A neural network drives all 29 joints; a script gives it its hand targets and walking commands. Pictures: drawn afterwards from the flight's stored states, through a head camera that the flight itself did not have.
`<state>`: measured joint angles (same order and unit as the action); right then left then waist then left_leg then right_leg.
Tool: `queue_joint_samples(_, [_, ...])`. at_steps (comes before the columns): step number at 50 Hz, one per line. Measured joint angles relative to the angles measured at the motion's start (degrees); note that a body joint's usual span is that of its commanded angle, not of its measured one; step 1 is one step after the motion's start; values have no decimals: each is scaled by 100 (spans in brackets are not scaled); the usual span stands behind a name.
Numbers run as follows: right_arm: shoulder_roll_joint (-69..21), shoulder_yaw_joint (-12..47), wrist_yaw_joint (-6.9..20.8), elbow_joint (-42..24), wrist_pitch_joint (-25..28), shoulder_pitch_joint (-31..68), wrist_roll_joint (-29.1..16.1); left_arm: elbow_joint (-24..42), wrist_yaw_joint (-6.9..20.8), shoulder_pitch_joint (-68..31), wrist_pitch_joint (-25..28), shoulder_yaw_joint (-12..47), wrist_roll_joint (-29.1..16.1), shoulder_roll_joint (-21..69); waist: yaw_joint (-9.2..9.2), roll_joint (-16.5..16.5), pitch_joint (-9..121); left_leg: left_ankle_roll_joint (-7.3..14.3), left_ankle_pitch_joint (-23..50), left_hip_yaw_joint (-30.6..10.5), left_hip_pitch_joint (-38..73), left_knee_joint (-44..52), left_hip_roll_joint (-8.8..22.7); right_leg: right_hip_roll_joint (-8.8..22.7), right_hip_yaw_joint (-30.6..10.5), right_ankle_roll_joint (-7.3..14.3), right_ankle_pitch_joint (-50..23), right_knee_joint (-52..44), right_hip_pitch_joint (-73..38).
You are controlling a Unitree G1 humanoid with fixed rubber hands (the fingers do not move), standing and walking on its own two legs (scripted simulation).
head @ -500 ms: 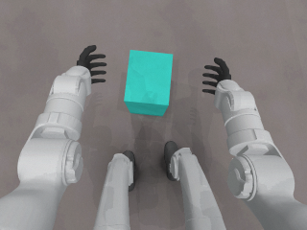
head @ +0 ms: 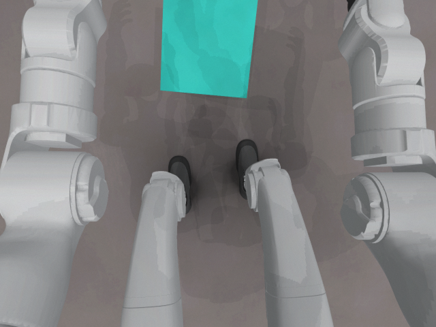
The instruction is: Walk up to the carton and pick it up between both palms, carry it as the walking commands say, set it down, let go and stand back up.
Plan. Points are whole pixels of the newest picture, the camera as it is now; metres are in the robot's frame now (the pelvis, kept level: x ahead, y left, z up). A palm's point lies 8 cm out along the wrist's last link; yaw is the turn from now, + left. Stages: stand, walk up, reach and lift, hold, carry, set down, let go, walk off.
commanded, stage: reach and lift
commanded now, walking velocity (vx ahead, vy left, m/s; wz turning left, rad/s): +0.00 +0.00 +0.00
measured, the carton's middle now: (208, 49) +0.53 -0.01 -0.49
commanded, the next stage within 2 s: none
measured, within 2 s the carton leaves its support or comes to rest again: neither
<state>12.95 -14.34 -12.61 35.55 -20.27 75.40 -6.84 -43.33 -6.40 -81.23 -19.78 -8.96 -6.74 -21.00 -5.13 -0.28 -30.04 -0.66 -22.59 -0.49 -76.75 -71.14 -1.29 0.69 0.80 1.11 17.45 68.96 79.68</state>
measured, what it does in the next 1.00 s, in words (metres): lowers itself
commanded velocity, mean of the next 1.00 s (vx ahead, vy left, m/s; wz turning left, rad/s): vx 0.00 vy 0.00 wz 0.00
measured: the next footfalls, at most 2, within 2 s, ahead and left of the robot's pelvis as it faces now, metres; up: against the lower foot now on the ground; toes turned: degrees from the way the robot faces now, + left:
none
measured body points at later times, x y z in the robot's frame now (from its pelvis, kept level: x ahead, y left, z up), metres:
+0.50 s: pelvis -0.02 +0.02 -0.12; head +0.35 +0.00 +0.12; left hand +0.57 +0.14 -0.28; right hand +0.51 -0.21 -0.28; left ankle +0.09 +0.13 -0.61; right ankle +0.12 -0.11 -0.61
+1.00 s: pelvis -0.02 +0.01 -0.23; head +0.35 -0.02 +0.00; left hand +0.57 +0.12 -0.40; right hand +0.52 -0.20 -0.41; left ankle +0.09 +0.13 -0.61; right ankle +0.12 -0.11 -0.61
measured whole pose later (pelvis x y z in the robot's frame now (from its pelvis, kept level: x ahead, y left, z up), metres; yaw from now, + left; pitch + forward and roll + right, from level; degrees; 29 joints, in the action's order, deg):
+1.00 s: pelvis -0.02 +0.01 -0.23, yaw -1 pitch +31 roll +2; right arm 16.0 -8.6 -11.3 51.9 -11.2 82.7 -11.8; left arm -58.2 -7.8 -89.1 -11.8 -5.2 -11.4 -22.2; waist -4.5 -1.0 -30.1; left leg -2.4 -35.5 -0.7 -116.5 -121.0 -3.2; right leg -1.0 -0.8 0.3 26.7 117.3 121.5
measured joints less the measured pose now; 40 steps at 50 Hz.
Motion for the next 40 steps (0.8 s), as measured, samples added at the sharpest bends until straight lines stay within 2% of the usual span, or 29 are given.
queue_joint_samples(4, [-93,-13,132,-496,233,-485,3,562,22,547,233,-223,122,165,-32,-71,-3,-32,-116,-70,137,81,-94,-20,-86,-33,89,-22,-84])
queue_joint_samples(6, [-119,-49,207,-557,323,-629,54,634,47,702,303,-287,224,200,-44,-103,1,-32,-139,-92,167,98,-121,-32,-119,-64,106,-34,-106])
queue_joint_samples(9, [-32,-123,324,-307,499,-706,124,483,88,774,436,-324,339,278,20,-46,12,-29,-211,-151,119,-38,-124,-83,-129,-94,118,46,-74])
queue_joint_samples(13, [51,-245,483,304,757,-694,126,-145,148,696,690,-324,397,343,75,55,281,4,-381,-149,-349,-511,-137,-91,-134,-132,299,433,350])
queue_joint_samples(18, [106,-242,468,579,971,-257,140,-244,-1,304,843,-296,280,204,73,23,-22,30,-603,-93,-897,-1409,-193,-69,-184,-188,503,1308,899])
queue_joint_samples(20, [158,-204,446,760,875,-59,112,-337,-54,111,735,-139,178,115,61,32,-13,31,-687,-97,-1304,-1861,-226,-47,-171,-199,587,1739,1291])
queue_joint_samples(24, [269,-66,329,617,589,94,-104,-329,-192,-146,406,148,-136,52,95,75,-7,32,-826,-103,-2047,-2722,-257,-40,-146,-223,685,2532,2007])
queue_joint_samples(28, [409,9,201,299,212,154,-251,99,-421,-199,-43,428,-411,5,119,63,-23,40,-901,-60,-2574,-3380,-257,-61,-171,-246,717,3154,2540])
queue_joint_samples(32, [598,115,210,615,-3,412,-346,-197,-474,-515,-259,516,-472,-61,94,-9,-9,45,-900,-16,-2926,-3773,-247,-88,-204,-257,683,3539,2913])
queue_joint_samples(40, [688,381,215,1377,335,970,-529,-966,-370,-1037,114,515,-520,-161,52,-25,4,-16,-902,25,-3452,-4199,-213,-139,-233,-214,632,3992,3513])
